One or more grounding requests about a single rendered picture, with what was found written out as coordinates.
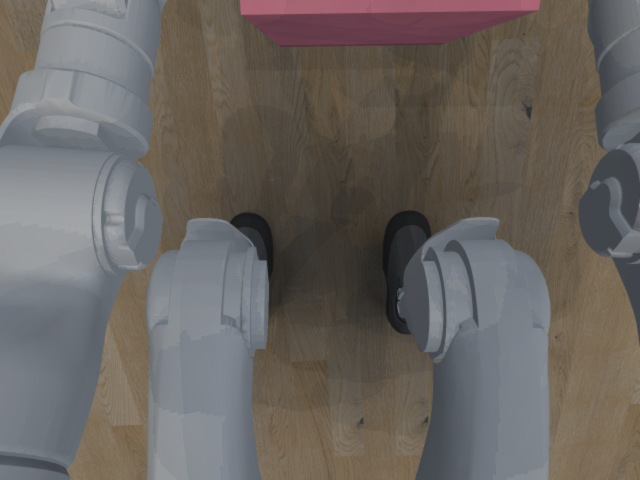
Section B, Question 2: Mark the robot right upper arm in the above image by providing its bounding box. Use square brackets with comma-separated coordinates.
[578, 137, 640, 344]

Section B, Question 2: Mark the robot left forearm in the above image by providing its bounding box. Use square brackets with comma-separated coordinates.
[0, 0, 167, 160]

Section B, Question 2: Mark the carton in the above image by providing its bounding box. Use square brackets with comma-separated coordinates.
[240, 0, 540, 47]

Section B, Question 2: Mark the robot right forearm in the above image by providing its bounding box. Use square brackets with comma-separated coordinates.
[587, 0, 640, 152]

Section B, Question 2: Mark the robot left upper arm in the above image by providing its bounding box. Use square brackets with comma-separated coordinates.
[0, 145, 163, 480]

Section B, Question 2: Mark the robot left shin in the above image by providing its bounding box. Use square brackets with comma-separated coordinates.
[146, 218, 259, 336]

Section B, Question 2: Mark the robot left thigh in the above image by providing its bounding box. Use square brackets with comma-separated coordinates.
[147, 240, 269, 480]

